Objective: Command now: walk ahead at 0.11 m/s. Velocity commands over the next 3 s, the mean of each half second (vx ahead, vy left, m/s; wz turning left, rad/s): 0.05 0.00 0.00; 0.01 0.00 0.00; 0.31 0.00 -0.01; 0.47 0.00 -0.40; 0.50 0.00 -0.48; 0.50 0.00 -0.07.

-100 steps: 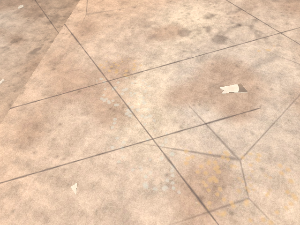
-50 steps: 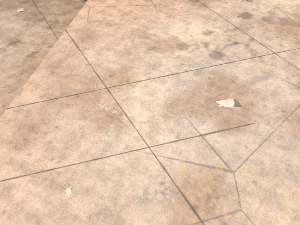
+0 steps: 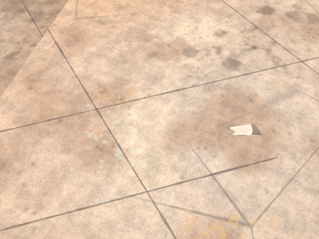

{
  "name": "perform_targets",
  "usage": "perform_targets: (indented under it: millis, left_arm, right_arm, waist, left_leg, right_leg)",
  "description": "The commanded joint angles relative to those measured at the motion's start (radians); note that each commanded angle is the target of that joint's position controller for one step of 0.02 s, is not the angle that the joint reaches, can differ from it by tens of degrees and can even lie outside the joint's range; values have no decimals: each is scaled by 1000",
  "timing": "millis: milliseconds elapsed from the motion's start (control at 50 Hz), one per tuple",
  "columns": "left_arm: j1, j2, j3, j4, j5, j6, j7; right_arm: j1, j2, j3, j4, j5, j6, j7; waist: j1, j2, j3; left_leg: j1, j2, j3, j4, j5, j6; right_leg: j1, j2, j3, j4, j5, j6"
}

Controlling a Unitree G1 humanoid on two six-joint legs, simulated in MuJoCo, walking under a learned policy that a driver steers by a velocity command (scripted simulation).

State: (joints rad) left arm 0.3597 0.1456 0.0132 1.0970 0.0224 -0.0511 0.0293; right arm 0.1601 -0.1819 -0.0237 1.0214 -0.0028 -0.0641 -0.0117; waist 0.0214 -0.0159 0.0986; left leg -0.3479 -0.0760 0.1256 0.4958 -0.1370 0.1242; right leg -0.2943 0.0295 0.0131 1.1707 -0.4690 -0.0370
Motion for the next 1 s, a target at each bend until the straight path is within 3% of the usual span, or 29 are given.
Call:
perform_targets:
  millis: [20, 60, 100, 160, 220, 260, 280, 300, 340, 380, 480, 820, 980, 1000]
  left_arm:
    - [131, 35, 13, 3, 15, 37, -11]
    - [154, -7, 1, 17, 6, 58, -3]
    - [105, 14, 1, 12, 5, 74, 9]
    - [32, 41, 2, 3, 0, 87, 13]
    - [10, 30, -6, 11, 3, 80, 10]
    - [15, 37, -12, 15, 10, 63, 13]
    - [18, 64, -10, 14, 11, 51, 15]
    - [1, 78, -7, 26, -7, 45, 13]
    - [-9, 42, -16, 28, -16, 30, 10]
    - [-7, 45, -16, 28, -17, 26, 15]
    - [19, 46, -16, 39, -15, 26, 17]
    - [46, 36, -19, 60, -13, 32, 22]
    - [48, 34, -20, 64, -14, 34, 23]
    - [58, 29, -21, 68, -12, 34, 22]
  right_arm:
    - [87, -16, 13, -2, -8, -9, -15]
    - [108, -43, 16, 14, -18, -20, -12]
    - [129, -74, 14, 17, -25, -17, -10]
    - [151, -88, 12, 18, -18, 6, -12]
    - [136, -78, 14, 15, -7, 27, -17]
    - [169, -63, 16, 25, -6, 32, -18]
    - [193, -52, 16, 28, -3, 33, -18]
    - [222, -27, 16, 35, 2, 38, -16]
    - [237, -32, 14, 53, -7, 39, -19]
    - [236, -40, 12, 61, -9, 38, -19]
    - [223, -19, 17, 76, -6, 36, -25]
    - [232, -7, 20, 118, -5, 44, -36]
    - [239, -1, 21, 130, -5, 45, -37]
    - [247, 4, 23, 134, -7, 46, -36]
  waist:
    - [23, 30, -95]
    - [46, 56, -110]
    - [31, 87, -118]
    - [2, 118, -109]
    - [10, 85, -50]
    - [4, 36, -16]
    - [-17, 11, -1]
    - [-46, -84, 32]
    - [-48, -73, -1]
    - [-47, -44, -27]
    - [-37, 0, -32]
    - [-27, 7, -20]
    - [-26, 9, -12]
    - [-26, 10, -31]
  left_leg:
    - [41, 298, -244, -243, 537, 130]
    - [24, 263, -190, -233, 556, 100]
    - [45, 257, -199, -241, 401, 87]
    - [24, 255, -244, -290, 3, 70]
    - [-45, 250, -275, -305, -261, 42]
    - [-68, 229, -283, -292, -313, -15]
    - [-58, 197, -265, -272, -273, -39]
    - [30, 144, -206, -249, -162, -49]
    - [178, 147, -191, -193, -32, -47]
    - [208, 155, -192, -181, 14, -45]
    - [207, 160, -187, -180, 48, -50]
    - [212, 169, -186, -165, 107, -59]
    - [209, 170, -189, -169, 97, -61]
    - [216, 162, -185, -176, 22, -59]
  right_leg:
    - [28, -61, 28, -90, 64, 13]
    - [84, -48, 3, -233, 60, 23]
    - [79, -43, -11, -362, 54, 25]
    - [91, -47, -22, -469, 115, 26]
    - [158, -49, -35, -618, 205, 20]
    - [208, -103, 30, -764, 279, 12]
    - [194, -148, 89, -801, 286, 3]
    - [70, -143, 100, -813, 247, -11]
    - [19, -136, 89, -848, 261, 0]
    - [47, -131, 82, -851, 303, 2]
    - [90, -133, 77, -847, 354, -8]
    - [135, -130, 64, -844, 418, -15]
    - [137, -127, 63, -850, 403, -17]
    - [144, -119, 60, -859, 329, -20]
